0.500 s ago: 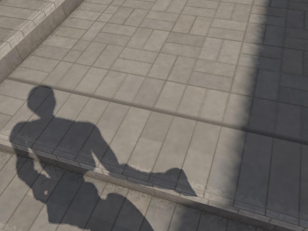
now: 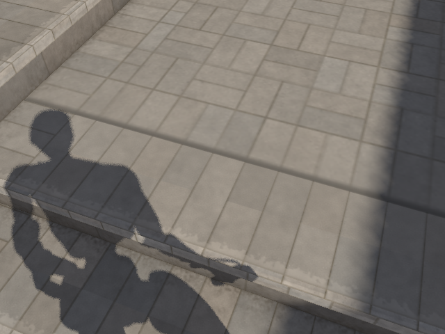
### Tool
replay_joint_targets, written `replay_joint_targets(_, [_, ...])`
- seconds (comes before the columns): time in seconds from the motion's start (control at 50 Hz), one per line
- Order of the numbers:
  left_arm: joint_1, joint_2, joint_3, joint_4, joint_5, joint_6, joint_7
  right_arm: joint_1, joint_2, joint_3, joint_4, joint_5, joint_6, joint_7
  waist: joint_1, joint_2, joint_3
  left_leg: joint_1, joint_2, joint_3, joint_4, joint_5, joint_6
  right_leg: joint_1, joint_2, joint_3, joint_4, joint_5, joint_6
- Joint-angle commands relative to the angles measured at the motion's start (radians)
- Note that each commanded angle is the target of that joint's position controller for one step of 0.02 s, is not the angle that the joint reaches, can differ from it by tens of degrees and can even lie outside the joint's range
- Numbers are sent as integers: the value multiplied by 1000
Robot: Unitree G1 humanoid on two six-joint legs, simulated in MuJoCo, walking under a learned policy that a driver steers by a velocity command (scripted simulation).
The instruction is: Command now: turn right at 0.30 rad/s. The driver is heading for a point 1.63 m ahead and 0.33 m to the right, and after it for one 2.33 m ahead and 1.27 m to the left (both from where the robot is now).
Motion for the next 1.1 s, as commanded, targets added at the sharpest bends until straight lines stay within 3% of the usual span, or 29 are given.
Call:
replay_joint_targets(0.02, [-145, 110, 43, -156, 14, -31, 40, 135, -267, -107, -72, -18, -36, -72, -130, 263, -119, 366, 382, -415, -263, 627, 397, -325, 117, 31, 378, -195, 5])
replay_joint_targets(0.04, [-163, 95, 45, -149, 22, -30, 34, 174, -253, -105, -61, -32, -57, -98, -144, 262, -119, 333, 454, -434, -272, 691, 448, -396, 106, 85, 792, -318, 16])
replay_joint_targets(0.08, [-146, 80, 53, -144, 31, -27, 13, 14, -169, -72, -78, -45, -69, -102, -30, 190, -84, 162, 373, -250, -293, 624, 321, -401, 86, 169, 1105, -267, -37])
replay_joint_targets(0.12, [-128, 35, 35, -160, 43, -17, -20, -203, -96, -34, -130, -29, -63, -114, 82, 56, -58, 167, 278, -78, -284, 565, 178, -327, 43, 136, 575, -233, -37])
replay_joint_targets(0.16, [-81, -16, 23, -119, 7, -8, -71, -247, -213, -71, -159, -18, -27, -137, 65, 108, -56, 139, 201, 17, -248, 578, 112, -100, 70, 34, 173, -160, 5])
replay_joint_targets(0.18, [-24, -13, 23, -99, -26, -16, -94, -267, -281, -96, -167, -50, -7, -130, 64, 131, -59, 54, 216, 29, -238, 540, 120, 51, 111, 6, 81, 128, 0])
replay_joint_targets(0.22, [82, 61, 49, -64, -36, -25, -108, -242, -279, -96, -131, -72, 23, -85, 69, 108, -32, 25, 266, 1, -149, 277, 108, 169, 182, -16, -204, 373, -48])
replay_joint_targets(0.24, [79, 128, 75, -71, -3, -37, -76, -82, -171, -71, -60, -61, 25, -68, 33, 11, -51, -2, 222, 36, 9, 139, 55, 240, 170, 41, -255, 497, -120])
replay_joint_targets(0.26, [147, 354, 131, -85, 7, -50, -17, 50, -27, -39, -113, -42, 18, -68, -41, -288, -133, -198, 36, 144, 356, -284, -82, 390, -130, 429, -190, 1354, -413])
replay_joint_targets(0.28, [172, 388, 135, -92, 21, -66, -18, -11, -61, -32, -168, -10, -10, -66, 32, -245, -179, -357, -91, -63, 511, -434, -123, 461, -273, 663, -256, 1309, -568])
replay_joint_targets(0.3, [151, 313, 120, -59, 46, -73, -36, -175, -105, -42, -181, 22, -17, -71, 82, -208, -82, -462, -78, -143, 780, -382, -96, 356, -221, 550, -248, 1008, -480])
replay_joint_targets(0.34, [-43, 147, 48, -117, 32, -48, -67, -198, -224, -87, -167, -8, -26, -98, 7, -109, -31, -483, -45, -203, 966, -195, -32, 103, -146, 429, -260, 697, -371])
replay_joint_targets(0.36, [-112, 121, 34, -123, 17, -26, -71, -189, -193, -75, -178, -27, -28, -100, -49, -71, -17, -428, -44, -202, 927, -123, -16, 0, -114, 399, -272, 655, -351])
replay_joint_targets(0.44, [-64, 146, 26, -152, 51, 1, -46, -128, -155, -48, -180, -12, -7, -92, -39, -90, -121, -457, -94, -184, 986, -61, -108, 60, -112, 478, -273, 622, -391])
replay_joint_targets(0.52, [131, 136, 8, -60, 42, -13, -60, -123, -119, -14, -162, -60, 6, -80, 41, -135, -34, -677, -89, -146, 1102, -28, -65, 103, -58, 588, -354, -131, -368])
replay_joint_targets(0.76, [428, 89, -16, 216, 72, -38, -1, -334, -15, 104, -187, -69, -54, -36, 184, -167, 31, -1390, 10, -237, 1370, -302, 108, 474, -188, 725, -288, 25, -361])
replay_joint_targets(0.82, [260, 117, -21, 211, 101, -44, -16, -382, -10, 110, -207, -80, -29, -38, 75, -85, 31, -1061, 78, -137, 987, -112, 128, 99, -99, 541, -398, -65, -262])
replay_joint_targets(0.84, [89, 203, 0, 144, 54, -31, -41, -506, -13, 121, -263, -74, -1, -6, -5, -73, 27, -494, 21, -30, 773, -427, 78, -428, -69, 457, -598, -131, -250])
replay_joint_targets(0.86, [80, 243, 7, 122, 39, -46, -47, -504, -1, 123, -253, -41, 8, 34, -12, -170, 56, -153, -31, 55, 899, -325, 37, -668, -73, 459, -727, -115, -275])
replay_joint_targets(0.88, [-40, 303, 15, 102, 68, -49, -70, -277, -42, 109, -179, -10, 23, 55, -116, -228, 49, -88, -51, 13, 924, -32, 37, -599, -103, 390, -683, 287, -249])
replay_joint_targets(0.9, [-144, 357, 31, 61, 43, -59, -82, -103, -141, 67, -119, -2, 23, 64, -211, -181, -42, -99, -114, 10, 722, -19, 49, -350, -82, 304, -527, 753, -222])
replay_joint_targets(0.92, [-22, 276, 24, 109, 44, -76, -86, 64, -195, 35, -19, -38, 11, 69, -214, -58, -156, -1, -137, -71, 449, -1, 100, -164, -1, 215, -224, 949, -187])
replay_joint_targets(0.94, [236, 90, -3, 170, 82, -75, -101, 288, -265, 10, 72, -80, 6, 54, -148, 195, -345, 342, 7, -588, 213, 127, 294, -381, 166, 294, 145, 602, -148])
replay_joint_targets(0.96, [297, 47, 6, 182, 87, -64, -119, 512, -349, -19, 116, -78, 17, 35, -191, 331, -403, 442, 175, -1187, -176, -400, 315, -610, 324, 460, 578, 271, -151])
replay_joint_targets(0.98, [135, 45, 28, 174, 62, -66, -112, 497, -315, 4, 156, -59, -13, 29, -193, 341, -132, 222, 152, -1226, -276, -952, 188, -801, 327, 542, 1022, 359, -173])
replay_joint_targets(1.0, [55, 61, 29, 151, 46, -68, -87, 272, -284, 11, 116, -24, -39, 26, -101, 359, 9, -4, 170, -1121, -249, -908, 220, -893, 275, 456, 1185, 407, -172])
replay_joint_targets(1.02, [81, 45, 10, 175, 50, -51, -68, 107, -191, 30, 113, -6, -43, 17, -18, 224, -44, -134, 160, -988, -188, -705, 257, -816, 218, 396, 1268, 509, -178])
replay_joint_targets(1.06, [50, 36, -16, 159, 48, -20, -55, -59, 2, 75, 148, -37, -31, 5, 78, 15, -56, -294, 162, -801, -171, -498, 228, -770, 162, 357, 1312, 536, -209])
replay_joint_targets(1.1, [43, 56, -23, 170, 42, -2, -42, -48, 25, 80, 191, -52, -40, -3, 93, -7, -40, -276, 134, -642, -209, -274, 179, -811, 139, 349, 1225, 573, -218])
Velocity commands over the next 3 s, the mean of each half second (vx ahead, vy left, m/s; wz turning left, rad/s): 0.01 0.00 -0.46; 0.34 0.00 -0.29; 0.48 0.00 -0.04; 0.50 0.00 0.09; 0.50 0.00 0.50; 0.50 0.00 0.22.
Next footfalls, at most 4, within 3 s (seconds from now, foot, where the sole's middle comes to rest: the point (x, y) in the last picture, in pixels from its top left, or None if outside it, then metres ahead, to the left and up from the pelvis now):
0.24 right None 0.00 -0.14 -0.76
0.92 left None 0.36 0.07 -0.61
1.58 right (331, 241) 0.63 -0.23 -0.45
2.14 left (280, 132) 1.02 -0.13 -0.45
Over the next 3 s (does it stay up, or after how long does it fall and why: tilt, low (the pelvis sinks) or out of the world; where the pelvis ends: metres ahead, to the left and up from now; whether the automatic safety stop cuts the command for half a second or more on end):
stays up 1.27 -0.23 0.33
